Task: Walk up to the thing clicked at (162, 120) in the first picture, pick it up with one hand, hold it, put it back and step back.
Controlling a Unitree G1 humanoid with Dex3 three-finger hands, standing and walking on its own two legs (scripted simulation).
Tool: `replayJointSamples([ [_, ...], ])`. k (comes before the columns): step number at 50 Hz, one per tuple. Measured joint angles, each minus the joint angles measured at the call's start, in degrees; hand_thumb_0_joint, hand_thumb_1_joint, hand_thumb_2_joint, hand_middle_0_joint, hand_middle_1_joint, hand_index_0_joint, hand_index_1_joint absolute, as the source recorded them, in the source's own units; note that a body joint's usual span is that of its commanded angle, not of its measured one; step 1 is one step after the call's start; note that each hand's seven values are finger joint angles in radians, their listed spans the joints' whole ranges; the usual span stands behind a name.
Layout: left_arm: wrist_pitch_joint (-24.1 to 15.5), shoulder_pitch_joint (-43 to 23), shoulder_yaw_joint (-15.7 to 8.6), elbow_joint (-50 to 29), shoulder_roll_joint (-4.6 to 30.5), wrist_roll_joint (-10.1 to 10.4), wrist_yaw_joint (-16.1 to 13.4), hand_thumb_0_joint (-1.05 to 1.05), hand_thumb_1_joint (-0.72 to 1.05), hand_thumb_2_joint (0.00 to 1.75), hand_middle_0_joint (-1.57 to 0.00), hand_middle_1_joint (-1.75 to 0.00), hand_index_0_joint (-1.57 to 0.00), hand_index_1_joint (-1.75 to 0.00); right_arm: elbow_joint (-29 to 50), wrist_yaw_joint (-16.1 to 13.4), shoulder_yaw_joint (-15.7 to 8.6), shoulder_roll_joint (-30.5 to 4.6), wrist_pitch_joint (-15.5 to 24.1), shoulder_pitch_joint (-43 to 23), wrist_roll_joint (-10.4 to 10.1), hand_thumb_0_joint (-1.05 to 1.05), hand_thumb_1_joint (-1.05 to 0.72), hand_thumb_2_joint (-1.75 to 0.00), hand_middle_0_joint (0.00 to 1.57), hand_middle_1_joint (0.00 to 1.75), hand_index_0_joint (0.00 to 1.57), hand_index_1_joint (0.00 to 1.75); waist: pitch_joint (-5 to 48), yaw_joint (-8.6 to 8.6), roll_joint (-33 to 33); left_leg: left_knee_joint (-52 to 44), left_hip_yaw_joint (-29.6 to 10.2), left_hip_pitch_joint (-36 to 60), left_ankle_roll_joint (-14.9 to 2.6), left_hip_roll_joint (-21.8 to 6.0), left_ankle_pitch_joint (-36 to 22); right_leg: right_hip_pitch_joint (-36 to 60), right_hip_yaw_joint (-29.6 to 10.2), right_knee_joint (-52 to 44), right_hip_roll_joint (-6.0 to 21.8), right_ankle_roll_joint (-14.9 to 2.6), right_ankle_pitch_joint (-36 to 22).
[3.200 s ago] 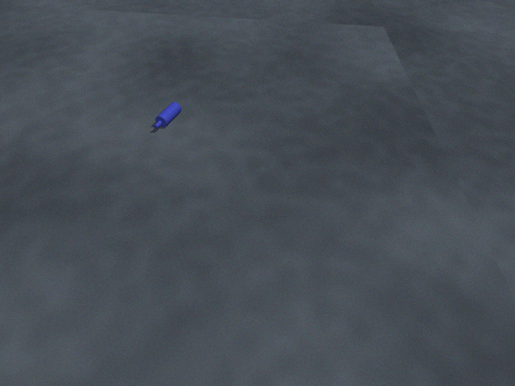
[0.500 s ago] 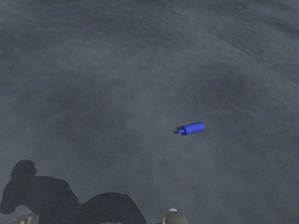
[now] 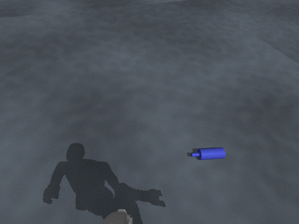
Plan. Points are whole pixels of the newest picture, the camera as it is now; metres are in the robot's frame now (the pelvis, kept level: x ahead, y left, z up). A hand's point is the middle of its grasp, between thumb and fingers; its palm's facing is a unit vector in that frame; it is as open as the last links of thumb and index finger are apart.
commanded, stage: walk up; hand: left
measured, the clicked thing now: (207, 153) +0.74 -0.42 -0.72
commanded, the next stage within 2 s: none
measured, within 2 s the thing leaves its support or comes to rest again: neither
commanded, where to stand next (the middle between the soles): +0.41 -0.75 m, yaw +10 degrees
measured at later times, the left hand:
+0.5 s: hand (121, 211) +0.19 +0.09 -0.15, palm faces -0.01 -0.92 -0.38, open 7.4 cm
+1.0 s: hand (174, 217) +0.20 -0.07 -0.18, palm faces +0.02 -0.96 -0.26, open 7.4 cm
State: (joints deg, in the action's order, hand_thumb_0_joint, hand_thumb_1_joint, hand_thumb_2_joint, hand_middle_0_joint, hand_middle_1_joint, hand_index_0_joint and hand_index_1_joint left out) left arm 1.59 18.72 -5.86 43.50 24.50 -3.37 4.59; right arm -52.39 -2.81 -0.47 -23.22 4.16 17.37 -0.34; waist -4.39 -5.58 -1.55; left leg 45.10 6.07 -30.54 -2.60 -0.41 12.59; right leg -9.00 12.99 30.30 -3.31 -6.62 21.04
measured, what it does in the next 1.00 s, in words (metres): steps to the right: left foot, then right foot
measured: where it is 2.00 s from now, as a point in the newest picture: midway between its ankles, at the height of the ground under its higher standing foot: (263, 220)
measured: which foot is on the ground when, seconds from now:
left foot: up 0.00-0.04, down 0.06-0.48, up 0.50-0.76, down 0.78-1.00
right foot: down 0.00-0.08, up 0.10-0.44, down 0.46-0.78, up 0.80-1.00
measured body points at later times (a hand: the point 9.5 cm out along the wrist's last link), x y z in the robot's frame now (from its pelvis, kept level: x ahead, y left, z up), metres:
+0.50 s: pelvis +0.09 -0.21 -0.03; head +0.11 -0.19 +0.42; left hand +0.19 +0.14 -0.13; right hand +0.14 -0.59 -0.10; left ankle +0.11 +0.04 -0.71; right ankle +0.14 -0.38 -0.73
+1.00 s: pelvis +0.17 -0.34 -0.01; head +0.17 -0.29 +0.44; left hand +0.20 -0.02 -0.16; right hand +0.22 -0.70 -0.07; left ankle +0.24 -0.22 -0.73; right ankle +0.20 -0.51 -0.66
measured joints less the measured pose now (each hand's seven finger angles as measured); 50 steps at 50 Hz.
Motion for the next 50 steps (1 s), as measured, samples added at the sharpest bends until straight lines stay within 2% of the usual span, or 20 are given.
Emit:
replayJointSamples([
  [3,0.74,1.39,0.25,-0.89,-0.11,-0.29,-0.12,0.0,0.9,0.9,-0.21,-0.3,-0.21,-0.3,1.67,-0.52,0.04,0.16,0.66,1.14,-0.04,0.0,-0.9,-0.9,0.21,0.3,0.2,0.31,-0.26,-0.06,-2.23,-7.75,1.05,5.83,-1.88,0.88,-1.59,-1.21,1.02,6.65,-0.12,-0.14,5.18],
  [4,0.88,1.32,0.29,-0.79,-0.36,-0.26,-0.3,0.0,0.9,0.9,-0.21,-0.3,-0.2,-0.3,2.18,-0.97,-0.3,0.25,0.95,0.95,0.21,0.0,-0.9,-0.9,0.21,0.3,0.2,0.31,-0.96,0.65,-3.64,-7.37,1.1,6.26,-2.39,1.77,0.5,-3.29,-0.04,12.32,0.89,1.37,6.51],
  [6,1.75,0.8,0.8,-0.61,-1.74,-0.47,-0.44,0.0,0.9,0.9,-0.21,-0.3,-0.2,-0.3,3.78,-1.92,-0.82,-0.38,0.88,0.54,0.21,0.0,-0.9,-0.9,0.21,0.3,0.2,0.31,-2.36,2.08,-4.55,-4.24,1.07,5.91,-2.21,1.75,2.51,-9.68,-5.6,27.92,0.51,6.28,9.23],
  [7,2.25,0.75,1.36,-0.57,-2.2,-0.46,-0.27,0.0,0.9,0.9,-0.21,-0.3,-0.2,-0.3,4.17,-2.37,-0.97,-0.76,0.74,0.2,-0.19,0.0,-0.9,-0.9,0.21,0.3,0.21,0.31,-2.66,2.77,-4.5,-3.57,0.95,6.32,-2.0,1.08,3.09,-12.86,-8.04,34.96,0.23,7.65,9.55],
  [9,2.96,0.43,2.08,-0.36,-2.21,-0.25,0.24,0.01,0.9,0.9,-0.21,-0.3,-0.2,-0.3,4.22,-3.15,-1.28,-0.82,0.45,-0.38,-0.44,0.0,-0.9,-0.9,0.21,0.3,0.21,0.31,-2.66,4.1,-4.96,-4.35,0.58,8.12,-0.98,-0.23,3.25,-17.84,-12.43,42.73,1.23,8.7,7.79],
  [13,3.46,-2.29,0.9,-1.43,-0.37,0.34,1.2,0.01,0.9,0.9,-0.21,-0.3,-0.21,-0.3,3.77,-2.89,-1.16,-0.93,1.13,1.15,0.2,0.0,-0.9,-0.9,0.21,0.3,0.2,0.31,-1.8,5.39,-6.28,-5.67,-1.55,9.94,1.41,-2.73,3.33,-23.75,-19.73,42.58,6.03,7.99,2.58],
  [18,3.51,-5.53,-1.07,-2.5,2.41,0.86,2.35,0.0,0.9,0.9,-0.21,-0.3,-0.21,-0.3,2.55,-1.47,-1.44,-2.52,1.54,2.41,1.81,0.0,-0.9,-0.9,0.21,0.3,0.21,0.31,-0.78,5.65,-6.51,-5.02,-3.94,9.86,3.38,-6.43,4.78,-23.68,-21.32,27.93,11.91,7.55,-0.49],
  [22,3.5,-6.09,-2.1,-1.56,4.16,0.93,2.81,0.0,0.9,0.9,-0.21,-0.3,-0.2,-0.3,1.8,-0.9,-2.15,-4.83,0.99,2.5,2.54,0.0,-0.89,-0.9,0.21,0.3,0.21,0.31,1.1,6.76,-5.09,-2.83,-6.45,8.34,3.76,-9.61,7.16,-18.64,-17.97,17.55,11.98,6.82,-0.58],
  [23,3.08,-5.81,-2.37,-1.28,4.21,0.9,2.64,0.0,0.9,0.9,-0.21,-0.3,-0.2,-0.3,1.42,-0.98,-2.45,-5.69,0.54,2.36,2.64,0.0,-0.89,-0.9,0.21,0.3,0.21,0.31,1.57,6.58,-4.11,-1.1,-7.22,7.59,2.99,-10.83,8.51,-17.05,-16.77,15.41,11.03,7.92,-1.18],
  [24,2.58,-5.84,-2.52,-0.74,3.36,0.67,2.28,0.0,0.91,0.9,-0.21,-0.3,-0.2,-0.3,0.71,-1.3,-2.95,-6.89,-0.11,1.81,2.69,0.0,-0.89,-0.9,0.21,0.3,0.21,0.31,1.2,6.4,-1.59,1.75,-9.5,6.67,1.23,-12.31,11.24,-16.65,-15.24,16.46,9.19,9.49,-0.68],
  [25,2.11,-5.54,-2.23,-0.62,2.53,0.21,2.0,0.0,0.91,0.9,-0.21,-0.3,-0.2,-0.3,-0.13,-1.86,-3.43,-7.69,-0.88,1.44,2.51,0.0,-0.89,-0.9,0.21,0.3,0.21,0.31,1.19,6.18,0.27,6.79,-11.87,4.82,0.41,-11.94,14.96,-16.78,-13.97,18.12,8.08,10.18,0.38],
  [26,1.77,-5.14,-1.72,-0.58,1.74,-0.07,1.71,0.0,0.91,0.9,-0.2,-0.3,-0.2,-0.3,-0.95,-2.5,-3.83,-7.9,-1.68,1.23,2.13,0.0,-0.9,-0.9,0.21,0.3,0.2,0.31,1.35,5.81,1.18,12.64,-12.79,2.68,0.27,-10.05,17.13,-16.69,-13.11,19.05,7.82,10.28,1.26],
  [29,1.53,-3.13,-0.37,0.09,-0.5,0.47,1.05,0.0,0.9,0.9,-0.21,-0.3,-0.21,-0.3,-2.94,-3.17,-3.65,-7.1,-2.15,0.36,1.06,0.01,-0.9,-0.9,0.21,0.3,0.2,0.3,1.85,4.19,2.35,21.49,-8.63,-1.26,0.18,-4.88,17.42,-13.73,-11.62,15.8,7.5,8.66,0.94],
  [35,1.67,0.12,0.14,0.7,0.16,0.02,-0.02,0.0,0.9,0.9,-0.21,-0.3,-0.21,-0.3,-1.94,-1.75,-1.34,-2.76,0.92,-0.45,0.34,0.0,-0.9,-0.9,0.21,0.3,0.2,0.3,0.42,1.04,1.0,9.46,-0.24,-1.7,0.15,-0.39,13.44,-9.03,-9.33,9.34,4.91,4.81,-0.6],
  [37,2.08,0.36,0.16,0.42,0.89,-0.03,-0.18,0.0,0.9,0.9,-0.21,-0.3,-0.21,-0.3,-1.36,-1.38,-0.76,-1.34,1.55,0.05,0.36,0.0,-0.9,-0.9,0.21,0.3,0.2,0.3,-0.21,0.64,0.07,2.24,0.95,0.55,-0.38,0.52,8.79,-8.23,-8.06,9.45,4.01,4.27,0.24],
  [39,2.74,0.66,0.4,-0.23,1.41,0.16,-0.14,0.0,0.9,0.9,-0.21,-0.3,-0.21,-0.3,-0.41,-1.39,-0.55,-0.7,2.44,1.56,0.57,0.0,-0.9,-0.9,0.21,0.3,0.2,0.31,-0.23,0.86,-0.63,-6.23,0.95,4.55,-0.52,1.21,0.36,-8.54,-6.77,12.45,3.27,3.82,2.76],
  [40,3.05,0.25,0.4,-0.23,1.54,0.26,-0.27,0.0,0.9,0.9,-0.21,-0.3,-0.21,-0.3,-0.19,-1.71,-0.74,-0.29,2.64,1.92,1.0,0.0,-0.9,-0.9,0.21,0.3,0.2,0.31,-0.69,1.46,-1.77,-5.72,0.74,4.55,-1.63,1.84,-0.9,-9.51,-7.39,15.77,3.44,3.5,4.24],
  [42,3.96,-0.55,0.53,0.05,1.09,0.21,-0.52,0.0,0.9,0.9,-0.21,-0.3,-0.21,-0.3,-0.03,-2.23,-0.76,0.21,2.0,1.96,1.4,0.0,-0.9,-0.9,0.21,0.3,0.21,0.31,-1.45,2.29,-3.99,-3.88,0.95,4.69,-2.29,2.35,0.58,-12.76,-12.12,24.4,2.4,3.68,5.64],
  [45,4.6,0.11,1.17,0.71,0.7,0.06,0.2,0.0,0.9,0.9,-0.21,-0.3,-0.2,-0.3,-0.25,-2.39,-1.09,0.33,0.91,1.35,1.05,0.0,-0.9,-0.9,0.21,0.3,0.21,0.31,-0.71,3.59,-6.1,-5.5,1.23,6.96,-1.2,1.13,0.89,-17.1,-15.29,32.86,2.77,4.08,5.15],
  [50,4.74,-0.11,0.2,1.28,1.53,-0.35,1.24,0.0,0.9,0.9,-0.21,-0.3,-0.21,-0.3,-0.25,-1.99,-1.91,-0.85,1.29,3.01,1.58,0.0,-0.89,-0.9,0.21,0.3,0.21,0.31,1.35,5.32,-6.81,-7.62,-1.5,8.46,0.91,-2.16,0.56,-20.32,-18.9,34.33,5.81,6.07,1.43],
])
